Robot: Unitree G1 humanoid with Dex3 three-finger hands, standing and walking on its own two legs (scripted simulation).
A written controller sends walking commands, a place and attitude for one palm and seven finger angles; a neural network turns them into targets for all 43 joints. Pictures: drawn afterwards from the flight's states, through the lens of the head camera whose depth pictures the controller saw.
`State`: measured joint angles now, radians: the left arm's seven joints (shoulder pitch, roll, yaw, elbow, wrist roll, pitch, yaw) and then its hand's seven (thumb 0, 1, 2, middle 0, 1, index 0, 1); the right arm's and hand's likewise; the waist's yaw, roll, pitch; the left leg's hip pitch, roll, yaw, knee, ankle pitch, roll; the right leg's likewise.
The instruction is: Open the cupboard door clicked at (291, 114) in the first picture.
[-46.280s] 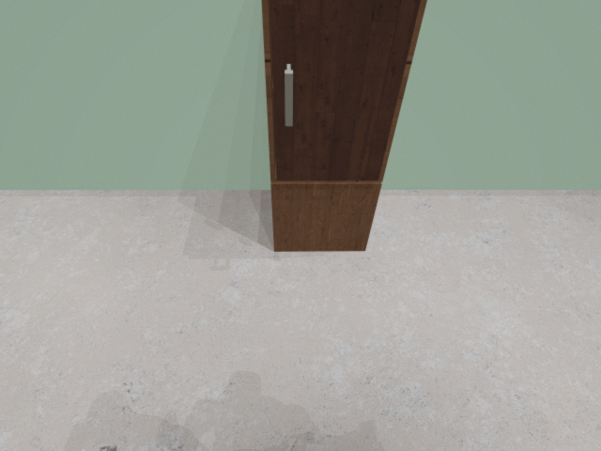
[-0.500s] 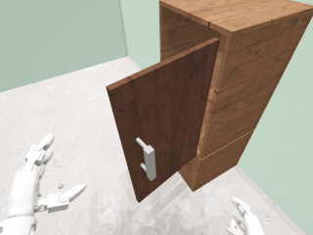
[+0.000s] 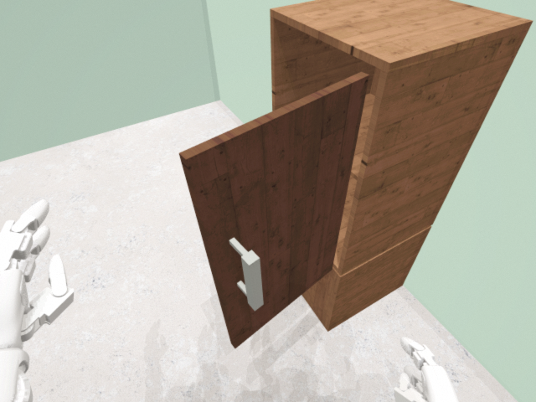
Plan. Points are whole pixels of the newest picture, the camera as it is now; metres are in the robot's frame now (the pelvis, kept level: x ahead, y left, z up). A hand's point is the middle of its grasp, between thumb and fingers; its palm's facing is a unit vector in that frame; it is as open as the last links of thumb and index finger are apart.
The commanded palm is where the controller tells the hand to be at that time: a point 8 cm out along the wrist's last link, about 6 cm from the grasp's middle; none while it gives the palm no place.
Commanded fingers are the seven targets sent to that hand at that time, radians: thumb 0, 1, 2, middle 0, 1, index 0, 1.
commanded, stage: draw the hand back to the body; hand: left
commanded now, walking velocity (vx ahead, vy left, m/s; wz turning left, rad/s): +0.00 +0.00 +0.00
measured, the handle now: (246, 274) +0.34 +0.09 -0.02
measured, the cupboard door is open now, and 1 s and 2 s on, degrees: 100 100 100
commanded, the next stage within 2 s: step back with the hand held close in 0.16 s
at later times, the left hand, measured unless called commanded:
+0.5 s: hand (67, 292) +0.18 +0.26 +0.15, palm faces +0.38 -0.79 -0.49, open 7.4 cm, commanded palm +0.12 +0.30 +0.17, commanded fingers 0.00 0.90 0.90 -0.20 -0.30 -0.20 -0.30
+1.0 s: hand (11, 351) +0.12 +0.28 +0.14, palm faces +0.43 -0.76 -0.48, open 7.4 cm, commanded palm +0.05 +0.32 +0.17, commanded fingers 0.00 0.90 0.90 -0.20 -0.30 -0.20 -0.30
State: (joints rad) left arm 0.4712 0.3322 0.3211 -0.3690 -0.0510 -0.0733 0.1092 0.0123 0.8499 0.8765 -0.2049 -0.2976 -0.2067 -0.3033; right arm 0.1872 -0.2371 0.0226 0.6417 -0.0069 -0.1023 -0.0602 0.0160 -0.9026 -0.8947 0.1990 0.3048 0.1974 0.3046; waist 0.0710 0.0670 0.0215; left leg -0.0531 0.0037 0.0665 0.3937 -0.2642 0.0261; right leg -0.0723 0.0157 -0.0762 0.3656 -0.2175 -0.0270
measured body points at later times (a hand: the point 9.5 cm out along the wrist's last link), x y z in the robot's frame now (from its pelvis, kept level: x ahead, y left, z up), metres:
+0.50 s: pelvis -0.02 +0.00 +0.00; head -0.02 -0.02 +0.45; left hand +0.16 +0.30 +0.18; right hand +0.16 -0.24 -0.09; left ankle -0.03 +0.10 -0.74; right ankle -0.01 -0.10 -0.74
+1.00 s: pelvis -0.09 +0.02 -0.02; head -0.07 +0.03 +0.43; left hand +0.09 +0.32 +0.17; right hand +0.09 -0.22 -0.09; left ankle -0.03 +0.10 -0.74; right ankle -0.01 -0.10 -0.74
